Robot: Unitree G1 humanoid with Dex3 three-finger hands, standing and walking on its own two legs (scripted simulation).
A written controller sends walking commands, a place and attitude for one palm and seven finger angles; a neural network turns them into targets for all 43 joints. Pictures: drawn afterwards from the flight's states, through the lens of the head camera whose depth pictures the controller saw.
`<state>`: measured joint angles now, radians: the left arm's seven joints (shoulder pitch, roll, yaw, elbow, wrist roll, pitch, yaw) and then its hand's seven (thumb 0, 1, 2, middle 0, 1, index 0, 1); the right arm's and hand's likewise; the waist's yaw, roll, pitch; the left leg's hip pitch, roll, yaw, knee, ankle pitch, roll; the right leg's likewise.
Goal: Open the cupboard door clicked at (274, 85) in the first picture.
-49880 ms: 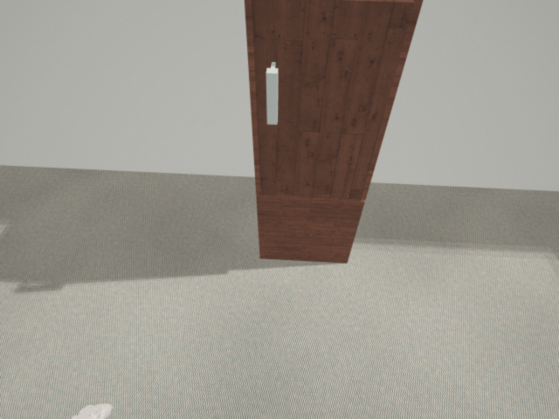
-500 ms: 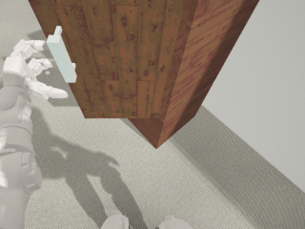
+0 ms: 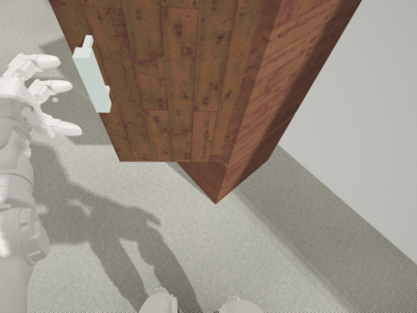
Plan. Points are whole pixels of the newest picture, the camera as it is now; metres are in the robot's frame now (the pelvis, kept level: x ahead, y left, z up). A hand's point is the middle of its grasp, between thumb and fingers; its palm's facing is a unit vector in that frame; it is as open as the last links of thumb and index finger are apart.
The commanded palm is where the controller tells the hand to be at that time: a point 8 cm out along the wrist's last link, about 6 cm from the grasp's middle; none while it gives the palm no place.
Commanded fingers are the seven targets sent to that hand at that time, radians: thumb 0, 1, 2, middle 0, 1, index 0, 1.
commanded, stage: move the hooked fingers beside the handle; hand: left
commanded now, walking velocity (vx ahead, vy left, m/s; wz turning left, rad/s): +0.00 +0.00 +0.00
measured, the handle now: (96, 75) +0.55 +0.20 +0.10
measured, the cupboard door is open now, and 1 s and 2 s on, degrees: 51 51 51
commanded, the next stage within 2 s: slide the fingers in behind the handle in 1.06 s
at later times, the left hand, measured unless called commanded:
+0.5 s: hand (51, 98) +0.49 +0.26 +0.10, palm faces +0.05 -1.00 +0.00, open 14.0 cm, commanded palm +0.47 +0.30 +0.10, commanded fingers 0.00 -0.50 0.30 -0.30 -1.20 -0.30 -1.20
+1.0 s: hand (48, 99) +0.48 +0.26 +0.10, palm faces +0.06 -1.00 -0.01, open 14.0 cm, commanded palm +0.46 +0.31 +0.10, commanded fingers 0.00 -0.50 0.30 -0.30 -1.20 -0.30 -1.20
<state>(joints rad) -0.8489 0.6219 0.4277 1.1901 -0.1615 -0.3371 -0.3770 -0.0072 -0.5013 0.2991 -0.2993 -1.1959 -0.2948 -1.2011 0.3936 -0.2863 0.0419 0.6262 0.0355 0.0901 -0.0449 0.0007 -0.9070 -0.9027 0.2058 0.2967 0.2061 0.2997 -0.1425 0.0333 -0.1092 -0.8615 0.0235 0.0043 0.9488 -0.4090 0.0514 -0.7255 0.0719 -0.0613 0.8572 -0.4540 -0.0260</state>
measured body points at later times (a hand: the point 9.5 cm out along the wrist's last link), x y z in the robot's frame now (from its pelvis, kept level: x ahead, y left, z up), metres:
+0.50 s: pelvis +0.00 +0.00 +0.00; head +0.11 +0.03 +0.43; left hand +0.48 +0.32 +0.10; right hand +0.01 -0.27 -0.10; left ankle +0.02 +0.08 -0.69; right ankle -0.03 -0.11 -0.69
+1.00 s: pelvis +0.00 +0.00 +0.00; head +0.11 +0.02 +0.44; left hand +0.47 +0.32 +0.11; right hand +0.02 -0.28 -0.11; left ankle +0.02 +0.08 -0.69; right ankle -0.03 -0.11 -0.69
